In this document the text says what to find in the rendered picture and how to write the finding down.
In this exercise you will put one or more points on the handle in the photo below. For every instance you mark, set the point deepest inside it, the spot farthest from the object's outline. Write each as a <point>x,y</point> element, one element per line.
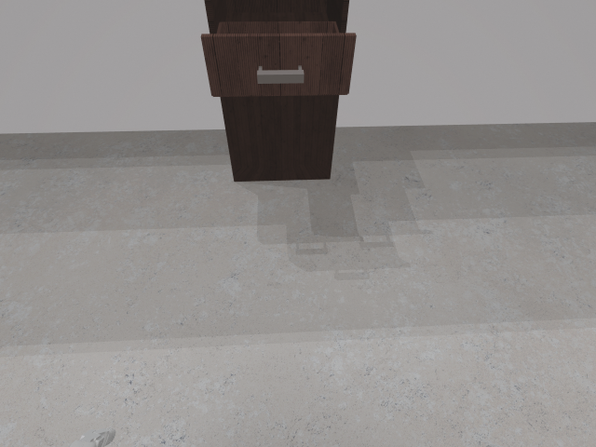
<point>280,76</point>

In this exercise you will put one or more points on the robot left hand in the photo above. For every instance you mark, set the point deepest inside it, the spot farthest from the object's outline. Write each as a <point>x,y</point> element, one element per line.
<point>95,438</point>

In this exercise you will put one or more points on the cabinet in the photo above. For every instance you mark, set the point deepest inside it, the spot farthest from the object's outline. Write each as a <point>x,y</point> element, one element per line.
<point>279,138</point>

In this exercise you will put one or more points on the drawer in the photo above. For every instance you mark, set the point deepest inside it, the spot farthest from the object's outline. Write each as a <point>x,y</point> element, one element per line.
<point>234,54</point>

